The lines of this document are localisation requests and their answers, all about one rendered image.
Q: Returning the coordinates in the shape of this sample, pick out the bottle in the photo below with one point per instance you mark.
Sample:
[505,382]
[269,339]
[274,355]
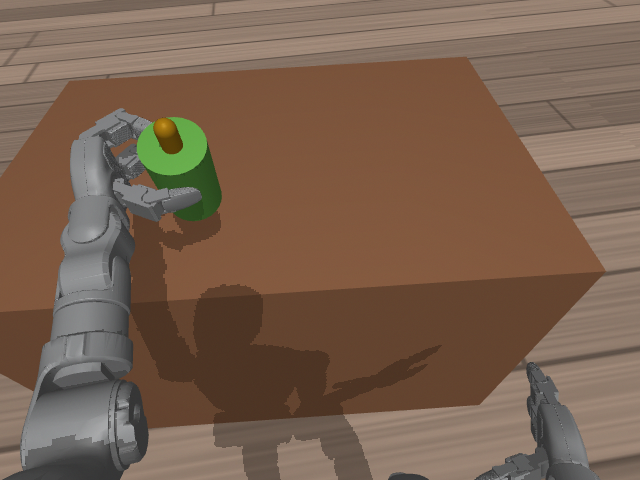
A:
[175,153]

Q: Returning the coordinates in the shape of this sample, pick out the right robot arm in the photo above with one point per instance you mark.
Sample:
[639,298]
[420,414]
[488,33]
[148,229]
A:
[570,471]

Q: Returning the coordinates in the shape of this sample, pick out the right robot hand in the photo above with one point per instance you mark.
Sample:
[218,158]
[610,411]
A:
[553,428]

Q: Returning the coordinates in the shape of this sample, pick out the left robot arm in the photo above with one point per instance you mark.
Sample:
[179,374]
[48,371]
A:
[83,422]

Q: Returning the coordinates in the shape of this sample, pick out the left robot hand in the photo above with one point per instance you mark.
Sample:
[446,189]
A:
[95,171]

